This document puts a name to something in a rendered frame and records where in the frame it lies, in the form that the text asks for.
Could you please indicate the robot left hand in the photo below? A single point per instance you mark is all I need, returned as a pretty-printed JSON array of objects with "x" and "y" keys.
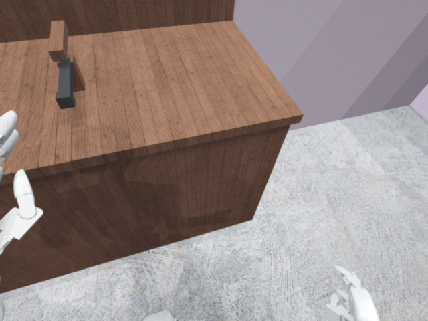
[{"x": 18, "y": 221}]

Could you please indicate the robot right hand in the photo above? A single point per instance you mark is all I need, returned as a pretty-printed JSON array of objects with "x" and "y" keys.
[{"x": 357, "y": 305}]

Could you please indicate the counter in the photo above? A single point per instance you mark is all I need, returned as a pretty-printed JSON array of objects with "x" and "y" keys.
[{"x": 176, "y": 128}]

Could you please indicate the tap lever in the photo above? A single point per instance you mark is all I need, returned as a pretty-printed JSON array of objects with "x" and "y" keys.
[{"x": 64, "y": 95}]

